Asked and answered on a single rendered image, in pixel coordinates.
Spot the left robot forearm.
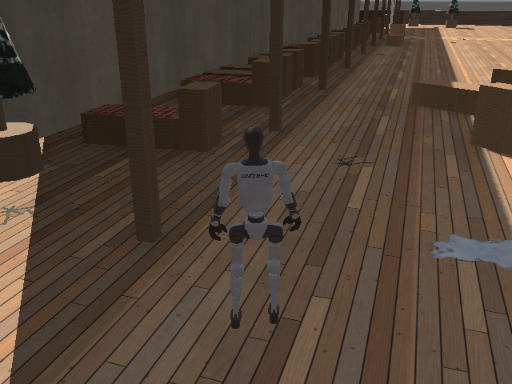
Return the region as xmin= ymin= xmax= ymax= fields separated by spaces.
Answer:
xmin=210 ymin=195 xmax=225 ymax=226

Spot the robot left hand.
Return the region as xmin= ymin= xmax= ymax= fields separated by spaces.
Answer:
xmin=209 ymin=223 xmax=227 ymax=241

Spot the right robot upper arm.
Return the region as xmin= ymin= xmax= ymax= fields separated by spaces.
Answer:
xmin=271 ymin=161 xmax=294 ymax=204

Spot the left robot upper arm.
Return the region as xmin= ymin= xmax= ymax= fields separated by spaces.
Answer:
xmin=218 ymin=162 xmax=238 ymax=207

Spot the right robot shin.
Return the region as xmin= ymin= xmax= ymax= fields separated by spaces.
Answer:
xmin=269 ymin=260 xmax=280 ymax=313

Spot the robot right hand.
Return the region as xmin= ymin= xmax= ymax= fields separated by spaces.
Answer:
xmin=283 ymin=216 xmax=302 ymax=232

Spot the right robot forearm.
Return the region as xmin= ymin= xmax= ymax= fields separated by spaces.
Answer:
xmin=285 ymin=192 xmax=299 ymax=219

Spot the left robot foot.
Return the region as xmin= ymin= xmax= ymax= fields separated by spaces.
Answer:
xmin=230 ymin=309 xmax=242 ymax=329

